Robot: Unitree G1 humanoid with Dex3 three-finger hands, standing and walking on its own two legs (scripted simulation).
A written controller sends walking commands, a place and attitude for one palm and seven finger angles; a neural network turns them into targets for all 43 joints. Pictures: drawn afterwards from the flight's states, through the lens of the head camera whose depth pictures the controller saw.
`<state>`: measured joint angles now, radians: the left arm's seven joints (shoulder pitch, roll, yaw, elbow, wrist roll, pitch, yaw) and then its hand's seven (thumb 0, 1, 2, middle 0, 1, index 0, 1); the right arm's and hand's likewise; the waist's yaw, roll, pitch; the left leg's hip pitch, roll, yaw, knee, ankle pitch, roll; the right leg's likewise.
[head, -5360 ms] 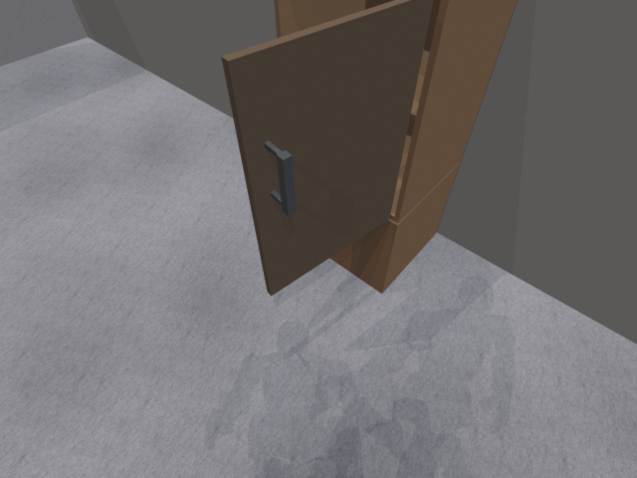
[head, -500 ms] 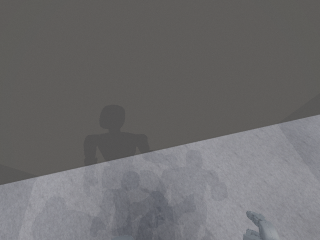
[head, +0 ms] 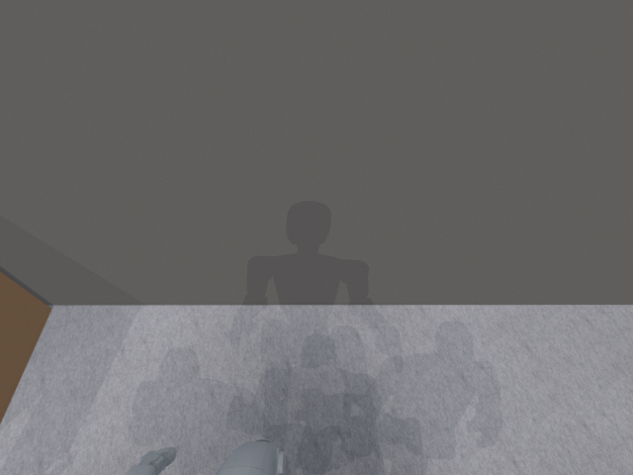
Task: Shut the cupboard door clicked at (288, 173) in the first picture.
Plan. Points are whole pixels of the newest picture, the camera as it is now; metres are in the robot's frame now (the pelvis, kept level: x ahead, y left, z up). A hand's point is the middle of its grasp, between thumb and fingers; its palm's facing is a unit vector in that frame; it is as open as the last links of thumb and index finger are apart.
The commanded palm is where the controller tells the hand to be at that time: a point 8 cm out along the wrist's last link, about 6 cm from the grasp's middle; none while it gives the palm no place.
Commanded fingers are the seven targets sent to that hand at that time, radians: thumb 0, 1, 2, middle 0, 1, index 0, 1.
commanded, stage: turn to face it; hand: left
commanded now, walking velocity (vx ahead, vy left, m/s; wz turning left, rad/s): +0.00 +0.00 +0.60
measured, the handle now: out of the picture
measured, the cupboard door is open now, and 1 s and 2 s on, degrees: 80 80 80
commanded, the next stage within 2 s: none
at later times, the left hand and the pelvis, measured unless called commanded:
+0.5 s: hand out of the picture +0.05 +0.20 -0.15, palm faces +0.32 -0.89 -0.32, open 7.4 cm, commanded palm none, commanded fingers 0.00 0.90 0.90 -0.20 -0.30 -0.20 -0.30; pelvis +0.01 -0.04 -0.01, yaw +19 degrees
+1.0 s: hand out of the picture -0.06 +0.19 -0.17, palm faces +0.62 -0.74 -0.25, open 7.4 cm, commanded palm none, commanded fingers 0.00 0.90 0.90 -0.20 -0.30 -0.20 -0.30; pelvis +0.01 -0.03 +0.00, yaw +37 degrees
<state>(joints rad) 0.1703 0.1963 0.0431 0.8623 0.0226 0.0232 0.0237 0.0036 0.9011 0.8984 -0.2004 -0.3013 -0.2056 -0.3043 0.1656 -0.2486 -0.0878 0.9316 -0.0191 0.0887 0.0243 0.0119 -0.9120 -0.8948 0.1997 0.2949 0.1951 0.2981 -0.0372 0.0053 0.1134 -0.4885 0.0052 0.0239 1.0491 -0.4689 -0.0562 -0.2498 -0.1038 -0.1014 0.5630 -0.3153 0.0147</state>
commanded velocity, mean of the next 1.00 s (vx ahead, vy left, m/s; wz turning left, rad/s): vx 0.00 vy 0.00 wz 0.60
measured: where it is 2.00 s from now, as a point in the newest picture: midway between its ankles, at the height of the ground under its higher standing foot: outside the picture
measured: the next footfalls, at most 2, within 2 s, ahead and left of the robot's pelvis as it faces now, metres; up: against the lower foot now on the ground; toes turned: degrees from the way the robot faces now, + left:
left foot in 0.14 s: +0.04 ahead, +0.13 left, +0.00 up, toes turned +11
right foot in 0.44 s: +0.09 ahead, -0.13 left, +0.00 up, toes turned +13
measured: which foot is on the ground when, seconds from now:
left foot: up 0.00-0.12, down 0.14-0.44, up 0.46-0.78, down 0.80-1.00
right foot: down 0.00-0.14, up 0.16-0.42, down 0.44-0.78, up 0.80-1.00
